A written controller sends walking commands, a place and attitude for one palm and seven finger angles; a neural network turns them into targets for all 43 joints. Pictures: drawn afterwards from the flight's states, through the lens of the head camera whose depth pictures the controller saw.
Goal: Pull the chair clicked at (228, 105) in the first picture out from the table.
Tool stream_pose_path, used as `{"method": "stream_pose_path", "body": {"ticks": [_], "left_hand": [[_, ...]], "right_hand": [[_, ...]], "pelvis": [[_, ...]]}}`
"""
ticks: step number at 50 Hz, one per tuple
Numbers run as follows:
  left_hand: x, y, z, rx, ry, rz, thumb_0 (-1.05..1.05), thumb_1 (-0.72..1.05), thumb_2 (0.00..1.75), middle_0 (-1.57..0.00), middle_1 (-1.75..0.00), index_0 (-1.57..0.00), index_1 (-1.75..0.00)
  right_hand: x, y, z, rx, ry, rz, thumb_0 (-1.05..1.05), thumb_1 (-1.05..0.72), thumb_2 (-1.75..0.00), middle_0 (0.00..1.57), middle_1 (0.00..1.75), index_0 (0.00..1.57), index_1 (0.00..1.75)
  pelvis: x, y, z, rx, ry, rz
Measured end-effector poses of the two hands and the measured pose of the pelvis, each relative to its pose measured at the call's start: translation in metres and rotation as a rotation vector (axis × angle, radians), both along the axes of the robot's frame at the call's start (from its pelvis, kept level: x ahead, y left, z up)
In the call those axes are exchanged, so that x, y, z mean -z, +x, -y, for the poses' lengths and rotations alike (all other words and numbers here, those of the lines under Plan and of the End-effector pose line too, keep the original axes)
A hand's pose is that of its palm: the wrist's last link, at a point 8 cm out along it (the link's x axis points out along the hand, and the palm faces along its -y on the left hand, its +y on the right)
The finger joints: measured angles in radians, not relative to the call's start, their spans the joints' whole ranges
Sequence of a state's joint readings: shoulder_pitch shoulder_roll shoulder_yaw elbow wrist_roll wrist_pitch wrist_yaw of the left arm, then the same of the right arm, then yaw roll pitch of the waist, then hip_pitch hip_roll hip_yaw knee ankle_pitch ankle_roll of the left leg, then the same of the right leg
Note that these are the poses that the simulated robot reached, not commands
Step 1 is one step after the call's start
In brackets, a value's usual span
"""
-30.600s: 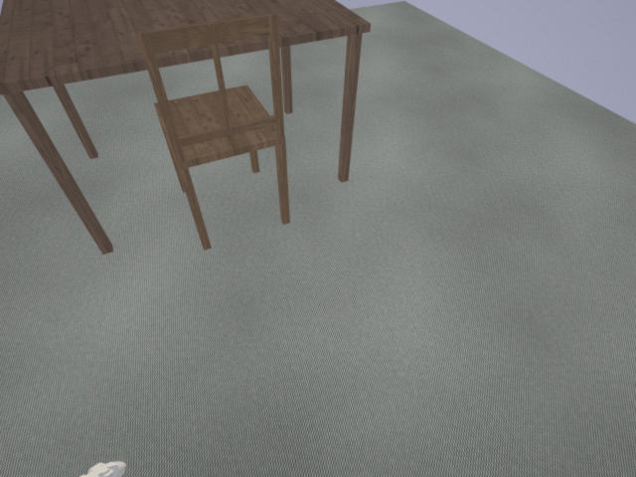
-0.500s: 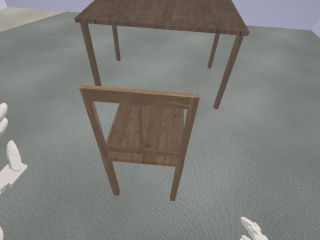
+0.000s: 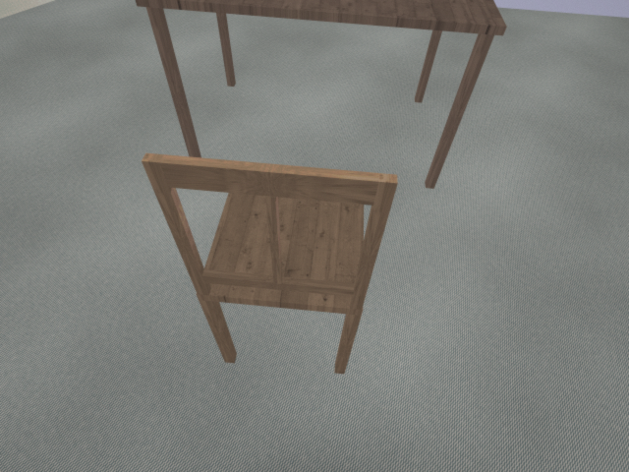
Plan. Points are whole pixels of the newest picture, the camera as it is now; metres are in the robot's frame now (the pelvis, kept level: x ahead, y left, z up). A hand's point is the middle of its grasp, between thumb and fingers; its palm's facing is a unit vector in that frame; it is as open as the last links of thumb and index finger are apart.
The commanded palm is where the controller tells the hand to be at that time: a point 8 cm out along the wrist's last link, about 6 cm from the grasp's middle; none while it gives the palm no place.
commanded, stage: let the arm hang, fingers relaxed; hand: left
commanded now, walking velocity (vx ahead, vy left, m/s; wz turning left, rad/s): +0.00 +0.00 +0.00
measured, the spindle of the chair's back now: (275, 242) +0.51 +0.10 -0.11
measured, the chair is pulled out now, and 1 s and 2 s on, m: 0.76 0.76 0.76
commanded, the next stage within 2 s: look to check the result in 0.62 s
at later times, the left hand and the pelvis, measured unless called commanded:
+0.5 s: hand out of the picture +0.00 +0.15 -0.17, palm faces +0.01 -0.98 -0.18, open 7.3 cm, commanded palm none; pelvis +0.01 -0.01 +0.00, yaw -1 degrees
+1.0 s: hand out of the picture +0.00 +0.14 -0.17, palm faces +0.01 -0.98 -0.18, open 7.3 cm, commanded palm none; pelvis +0.01 -0.02 +0.00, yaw -1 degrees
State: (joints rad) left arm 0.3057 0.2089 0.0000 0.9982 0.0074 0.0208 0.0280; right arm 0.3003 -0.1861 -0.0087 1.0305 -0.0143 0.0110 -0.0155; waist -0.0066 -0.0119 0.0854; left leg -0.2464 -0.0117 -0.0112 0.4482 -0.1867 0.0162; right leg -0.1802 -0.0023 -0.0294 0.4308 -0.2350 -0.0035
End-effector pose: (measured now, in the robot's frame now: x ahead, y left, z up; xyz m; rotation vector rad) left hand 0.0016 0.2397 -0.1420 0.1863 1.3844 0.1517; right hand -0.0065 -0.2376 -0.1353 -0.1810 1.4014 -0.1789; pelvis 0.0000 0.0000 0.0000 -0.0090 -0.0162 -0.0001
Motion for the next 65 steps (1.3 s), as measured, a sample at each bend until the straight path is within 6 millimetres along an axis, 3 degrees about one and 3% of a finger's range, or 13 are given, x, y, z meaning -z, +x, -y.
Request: {"method": "stream_pose_path", "body": {"ticks": [7, 15, 27, 65], "left_hand": [[-0.005, -0.023, 0.002, -0.013, 0.016, -0.075, -0.01, 0.93, 0.90, -0.20, -0.29, -0.20, -0.30], [-0.003, -0.015, 0.026, -0.017, -0.019, -0.044, 0.00, 0.91, 0.90, -0.20, -0.29, -0.20, -0.30], [0.001, -0.005, 0.044, -0.016, -0.043, -0.024, 0.01, 0.92, 0.90, -0.20, -0.30, -0.20, -0.30], [0.001, -0.003, 0.047, -0.022, -0.042, -0.026, 0.00, 0.92, 0.90, -0.20, -0.29, -0.20, -0.30]], "right_hand": [[0.009, -0.013, -0.015, 0.020, 0.053, -0.034, 0.00, -0.92, -0.90, 0.20, 0.30, 0.20, 0.30], [0.017, -0.011, -0.032, 0.023, 0.109, -0.025, 0.01, -0.91, -0.90, 0.20, 0.30, 0.20, 0.30], [0.015, -0.012, -0.025, 0.047, 0.100, -0.023, 0.00, -0.91, -0.90, 0.20, 0.30, 0.20, 0.30], [0.014, -0.009, -0.020, 0.046, 0.091, -0.033, 0.00, -0.91, -0.90, 0.20, 0.30, 0.20, 0.30]], "pelvis": [[-0.001, 0.003, 0.001, 0.006, 0.006, 0.009], [0.000, 0.003, 0.004, 0.009, 0.012, 0.009], [0.000, 0.006, 0.012, 0.014, 0.013, 0.010], [-0.001, 0.008, 0.016, 0.014, 0.012, 0.008]]}}
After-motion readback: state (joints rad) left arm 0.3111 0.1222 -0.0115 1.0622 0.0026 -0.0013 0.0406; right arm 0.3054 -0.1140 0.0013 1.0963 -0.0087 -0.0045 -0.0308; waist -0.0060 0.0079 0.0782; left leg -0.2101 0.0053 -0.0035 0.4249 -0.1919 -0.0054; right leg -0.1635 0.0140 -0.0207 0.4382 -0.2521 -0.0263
